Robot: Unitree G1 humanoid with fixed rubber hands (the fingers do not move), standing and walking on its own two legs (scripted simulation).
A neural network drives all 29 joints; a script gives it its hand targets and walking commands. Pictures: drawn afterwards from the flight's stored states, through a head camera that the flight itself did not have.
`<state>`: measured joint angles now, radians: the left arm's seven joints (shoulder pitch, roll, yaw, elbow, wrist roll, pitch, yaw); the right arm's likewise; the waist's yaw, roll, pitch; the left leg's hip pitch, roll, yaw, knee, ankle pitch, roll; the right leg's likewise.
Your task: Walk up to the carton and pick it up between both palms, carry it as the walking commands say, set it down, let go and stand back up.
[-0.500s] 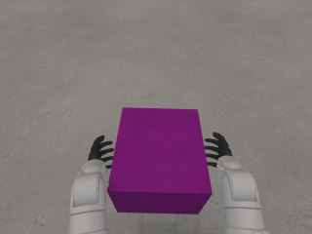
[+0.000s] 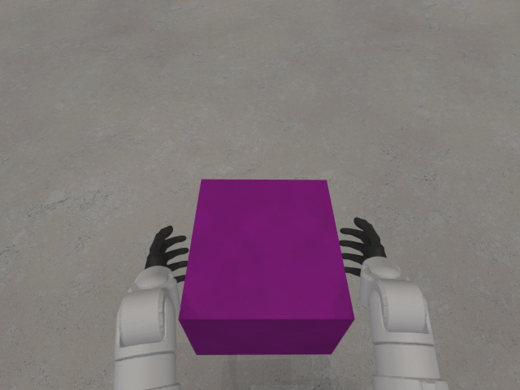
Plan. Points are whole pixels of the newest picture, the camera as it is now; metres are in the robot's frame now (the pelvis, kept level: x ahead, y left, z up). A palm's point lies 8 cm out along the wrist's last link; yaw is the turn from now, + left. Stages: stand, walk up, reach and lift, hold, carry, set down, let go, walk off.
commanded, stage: carry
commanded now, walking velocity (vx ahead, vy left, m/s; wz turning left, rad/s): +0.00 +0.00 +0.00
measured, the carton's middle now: (264, 263) +0.34 +0.01 -0.06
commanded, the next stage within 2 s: none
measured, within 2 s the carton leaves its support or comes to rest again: neither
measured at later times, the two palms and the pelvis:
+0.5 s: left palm (201, 188) +0.46 +0.12 +0.03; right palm (374, 183) +0.45 -0.20 +0.03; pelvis +0.19 -0.04 -0.01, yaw +0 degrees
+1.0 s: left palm (213, 138) +0.61 +0.11 +0.02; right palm (361, 128) +0.60 -0.21 +0.03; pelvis +0.34 -0.05 -0.02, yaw -1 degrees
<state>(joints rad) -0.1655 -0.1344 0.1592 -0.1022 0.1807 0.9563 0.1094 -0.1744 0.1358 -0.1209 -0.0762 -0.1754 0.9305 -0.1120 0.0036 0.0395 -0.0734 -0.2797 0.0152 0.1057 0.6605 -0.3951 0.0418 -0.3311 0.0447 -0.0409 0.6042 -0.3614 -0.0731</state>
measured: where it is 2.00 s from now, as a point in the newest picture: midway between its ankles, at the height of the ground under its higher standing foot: (290, 335)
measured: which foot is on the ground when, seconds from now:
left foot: down 0.00-0.00, up 0.02-0.16, down 0.18-0.42, up 0.44-0.60, down 0.62-0.80, up 0.82-0.96, down 0.98-1.00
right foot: down 0.00-0.20, up 0.22-0.36, down 0.38-1.00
